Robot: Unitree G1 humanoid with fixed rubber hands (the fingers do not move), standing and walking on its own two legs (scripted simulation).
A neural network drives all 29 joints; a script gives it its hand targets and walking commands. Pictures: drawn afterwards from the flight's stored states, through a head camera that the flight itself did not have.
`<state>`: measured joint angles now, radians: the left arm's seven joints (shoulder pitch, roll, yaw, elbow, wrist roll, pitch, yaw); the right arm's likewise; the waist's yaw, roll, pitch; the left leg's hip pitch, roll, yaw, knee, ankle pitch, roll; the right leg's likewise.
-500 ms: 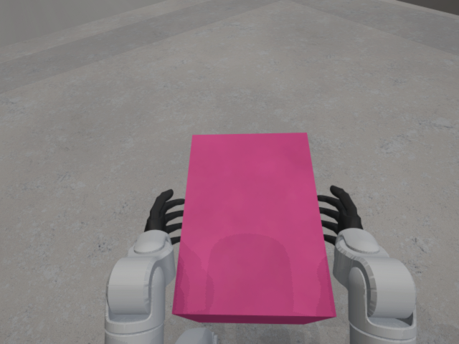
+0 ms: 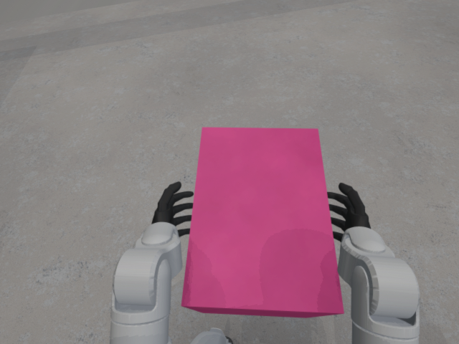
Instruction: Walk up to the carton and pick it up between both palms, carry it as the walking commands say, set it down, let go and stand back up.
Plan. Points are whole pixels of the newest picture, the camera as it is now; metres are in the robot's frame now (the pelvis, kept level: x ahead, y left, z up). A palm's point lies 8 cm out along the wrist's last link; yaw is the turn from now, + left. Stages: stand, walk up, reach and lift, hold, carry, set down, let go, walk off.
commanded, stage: carry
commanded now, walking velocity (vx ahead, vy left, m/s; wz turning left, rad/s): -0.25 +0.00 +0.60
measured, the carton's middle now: (256, 227) +0.32 -0.01 +0.02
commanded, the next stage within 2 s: none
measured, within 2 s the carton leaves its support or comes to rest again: neither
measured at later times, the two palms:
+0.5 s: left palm out of the picture +0.03 +0.25 +0.10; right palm (261, 324) +0.14 -0.01 +0.10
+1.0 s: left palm out of the picture -0.10 +0.30 +0.11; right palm out of the picture +0.02 +0.04 +0.11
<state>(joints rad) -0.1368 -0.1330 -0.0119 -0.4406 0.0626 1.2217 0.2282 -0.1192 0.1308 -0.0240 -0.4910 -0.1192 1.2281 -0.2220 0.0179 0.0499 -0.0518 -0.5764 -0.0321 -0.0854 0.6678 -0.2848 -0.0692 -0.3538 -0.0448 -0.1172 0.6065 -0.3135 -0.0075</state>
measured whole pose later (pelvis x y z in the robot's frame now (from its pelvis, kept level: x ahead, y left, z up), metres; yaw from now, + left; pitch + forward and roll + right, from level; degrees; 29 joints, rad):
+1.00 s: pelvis -0.29 +0.07 +0.00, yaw +21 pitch +2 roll +1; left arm -0.21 -0.14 0.04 -0.41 0.10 1.29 0.25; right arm -0.25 0.15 -0.05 -0.40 -0.14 1.26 -0.21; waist 0.03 0.02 -0.05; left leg -0.42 -0.02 0.03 0.61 -0.23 0.02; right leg -0.34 -0.11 -0.18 0.62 -0.29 0.01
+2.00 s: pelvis -0.46 +0.20 +0.00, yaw +22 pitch +2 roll +1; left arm -0.20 -0.14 0.01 -0.42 0.11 1.30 0.24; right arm -0.24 0.15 -0.06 -0.43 -0.12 1.28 -0.22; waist -0.03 -0.01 -0.04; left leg -0.38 0.03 0.02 0.61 -0.33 0.00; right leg -0.39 -0.18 -0.15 0.64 -0.27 0.06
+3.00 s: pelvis -0.56 +0.32 +0.00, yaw +21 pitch +3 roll +1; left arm -0.20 -0.14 0.02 -0.41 0.09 1.30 0.24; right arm -0.23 0.15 -0.06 -0.42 -0.14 1.26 -0.21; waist 0.01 0.01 -0.05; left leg -0.43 0.00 0.04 0.67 -0.39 0.01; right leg -0.35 -0.16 -0.15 0.60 -0.28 0.06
